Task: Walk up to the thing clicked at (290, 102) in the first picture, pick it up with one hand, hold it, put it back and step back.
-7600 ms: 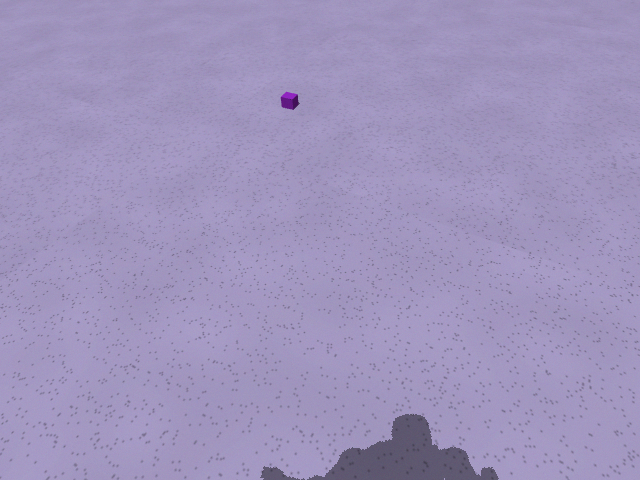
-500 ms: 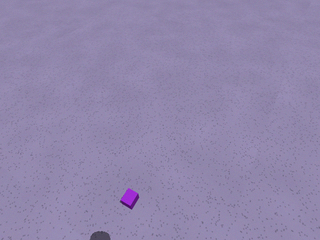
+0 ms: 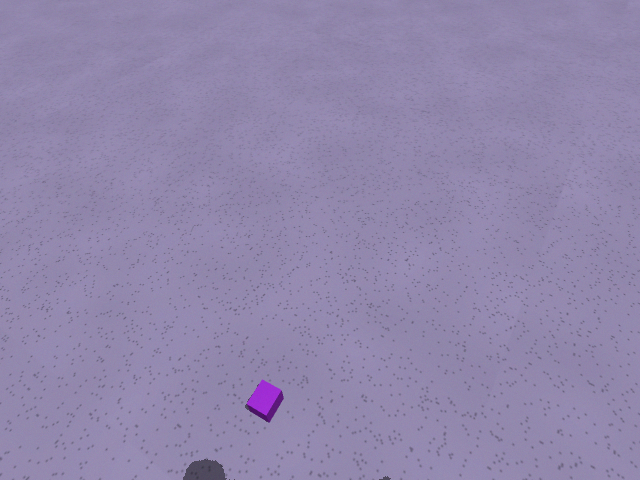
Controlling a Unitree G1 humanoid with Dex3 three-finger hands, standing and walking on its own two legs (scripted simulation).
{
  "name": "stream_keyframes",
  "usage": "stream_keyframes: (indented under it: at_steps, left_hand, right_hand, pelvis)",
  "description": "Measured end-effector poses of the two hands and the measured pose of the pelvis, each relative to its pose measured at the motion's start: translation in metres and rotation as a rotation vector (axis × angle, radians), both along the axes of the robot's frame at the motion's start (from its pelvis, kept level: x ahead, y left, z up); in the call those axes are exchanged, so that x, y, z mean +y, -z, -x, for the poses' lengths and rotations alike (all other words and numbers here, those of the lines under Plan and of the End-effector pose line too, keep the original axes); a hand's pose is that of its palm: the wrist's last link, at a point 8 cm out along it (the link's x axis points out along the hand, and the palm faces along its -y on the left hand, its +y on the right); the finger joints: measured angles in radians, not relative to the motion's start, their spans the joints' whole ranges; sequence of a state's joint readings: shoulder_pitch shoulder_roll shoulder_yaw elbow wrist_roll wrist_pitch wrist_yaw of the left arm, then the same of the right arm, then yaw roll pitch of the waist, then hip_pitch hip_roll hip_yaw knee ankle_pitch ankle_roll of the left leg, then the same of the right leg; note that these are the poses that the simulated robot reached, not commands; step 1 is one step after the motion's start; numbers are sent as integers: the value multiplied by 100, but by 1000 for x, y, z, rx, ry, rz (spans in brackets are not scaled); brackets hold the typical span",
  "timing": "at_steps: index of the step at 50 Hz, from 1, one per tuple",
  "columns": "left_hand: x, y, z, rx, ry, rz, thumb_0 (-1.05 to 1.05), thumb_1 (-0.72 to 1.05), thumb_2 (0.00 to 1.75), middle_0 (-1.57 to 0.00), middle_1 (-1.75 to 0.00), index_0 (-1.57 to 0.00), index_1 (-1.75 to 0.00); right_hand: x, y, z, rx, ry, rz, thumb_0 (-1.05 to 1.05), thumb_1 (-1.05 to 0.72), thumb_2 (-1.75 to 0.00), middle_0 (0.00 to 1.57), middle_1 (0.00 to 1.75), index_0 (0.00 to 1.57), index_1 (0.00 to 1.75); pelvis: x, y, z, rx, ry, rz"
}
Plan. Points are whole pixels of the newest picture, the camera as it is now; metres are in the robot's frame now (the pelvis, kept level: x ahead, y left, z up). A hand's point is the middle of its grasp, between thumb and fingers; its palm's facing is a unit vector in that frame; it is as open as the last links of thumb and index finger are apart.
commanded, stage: walk up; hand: left
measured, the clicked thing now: (265, 400) +0.48 +0.22 -0.75
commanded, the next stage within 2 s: stand in 0.48 s
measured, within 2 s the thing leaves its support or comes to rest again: neither
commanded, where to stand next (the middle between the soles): +0.10 -0.03 m, yaw +2 degrees
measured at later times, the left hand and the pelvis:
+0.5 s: hand out of the picture +0.09 +0.24 -0.16, palm faces -0.04 -0.95 -0.32, open 7.4 cm; pelvis +0.00 +0.00 +0.00, yaw -1 degrees
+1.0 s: hand out of the picture +0.10 +0.25 -0.15, palm faces -0.04 -0.94 -0.34, open 7.4 cm; pelvis +0.02 +0.00 +0.00, yaw +0 degrees
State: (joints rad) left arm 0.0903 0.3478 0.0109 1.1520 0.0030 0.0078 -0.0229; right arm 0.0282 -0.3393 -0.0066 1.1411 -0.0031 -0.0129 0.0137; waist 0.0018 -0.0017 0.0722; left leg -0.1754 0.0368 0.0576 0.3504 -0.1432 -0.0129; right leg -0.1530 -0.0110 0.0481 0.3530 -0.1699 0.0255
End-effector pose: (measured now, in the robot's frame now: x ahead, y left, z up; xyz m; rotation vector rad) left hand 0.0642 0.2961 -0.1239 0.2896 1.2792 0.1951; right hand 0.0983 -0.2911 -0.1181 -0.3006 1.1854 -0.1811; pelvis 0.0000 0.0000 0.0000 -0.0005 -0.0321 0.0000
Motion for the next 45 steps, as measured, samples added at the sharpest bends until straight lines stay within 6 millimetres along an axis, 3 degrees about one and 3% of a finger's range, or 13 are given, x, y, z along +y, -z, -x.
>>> stream_keyframes:
  at_steps: [33, 45]
  left_hand:
    - [-8, -4, -28, -50, 46, -5, 0, 90, 90, -21, -30, -20, -30]
    - [-4, -6, -33, -54, 46, -18, 0, 90, 90, -21, -30, -20, -30]
  right_hand:
    - [-12, 2, 25, 73, 42, 8, 1, -90, -90, 20, 30, 20, 30]
    - [-9, 2, 14, 69, 37, 5, 1, -90, -90, 20, 30, 20, 30]
  pelvis:
    - [-4, -1, -13, 1, 0, -2]
    - [-4, -2, -21, 0, -6, -3]
